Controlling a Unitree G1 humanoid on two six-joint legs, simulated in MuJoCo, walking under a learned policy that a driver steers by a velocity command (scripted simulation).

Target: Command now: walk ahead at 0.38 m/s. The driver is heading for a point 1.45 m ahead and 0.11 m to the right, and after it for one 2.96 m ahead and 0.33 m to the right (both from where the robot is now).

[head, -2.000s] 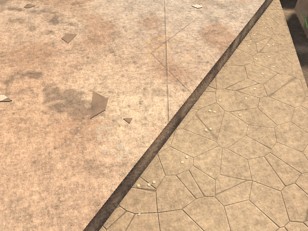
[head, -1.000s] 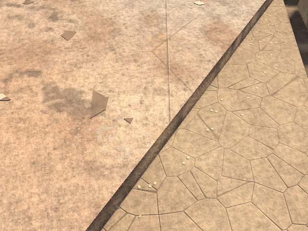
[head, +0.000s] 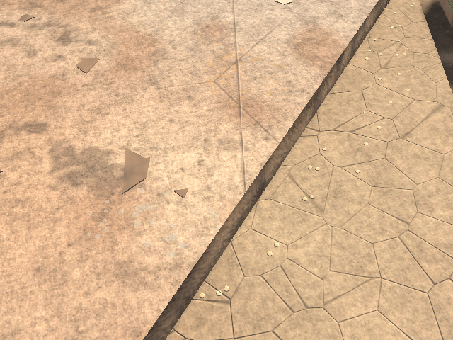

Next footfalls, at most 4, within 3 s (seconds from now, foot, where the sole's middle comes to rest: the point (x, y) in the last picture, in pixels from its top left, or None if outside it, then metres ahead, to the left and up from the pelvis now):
0.48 left None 0.42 0.05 -0.76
1.06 right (285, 268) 0.72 -0.12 -0.76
1.64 left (235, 164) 1.06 0.02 -0.62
2.48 right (323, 154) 1.21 -0.33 -0.76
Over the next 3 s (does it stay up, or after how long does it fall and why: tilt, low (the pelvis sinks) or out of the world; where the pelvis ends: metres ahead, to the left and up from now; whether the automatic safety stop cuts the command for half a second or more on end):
stays up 1.18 -0.21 0.03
